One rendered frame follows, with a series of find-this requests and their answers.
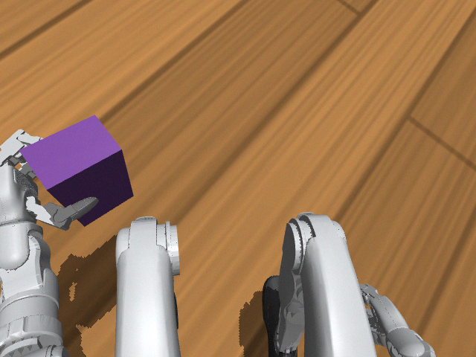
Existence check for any right robot arm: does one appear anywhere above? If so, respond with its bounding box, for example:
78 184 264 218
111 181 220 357
385 328 436 357

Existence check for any carton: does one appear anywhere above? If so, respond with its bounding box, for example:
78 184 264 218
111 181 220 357
19 115 134 227

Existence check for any left robot hand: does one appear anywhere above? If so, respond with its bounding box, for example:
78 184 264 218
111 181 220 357
0 129 99 231

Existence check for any right robot foot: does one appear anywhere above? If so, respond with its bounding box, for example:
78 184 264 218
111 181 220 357
263 275 298 357

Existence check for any left robot arm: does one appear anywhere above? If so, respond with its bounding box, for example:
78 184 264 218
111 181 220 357
0 221 70 357

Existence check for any right robot hand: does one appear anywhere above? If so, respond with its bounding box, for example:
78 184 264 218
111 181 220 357
359 283 409 347

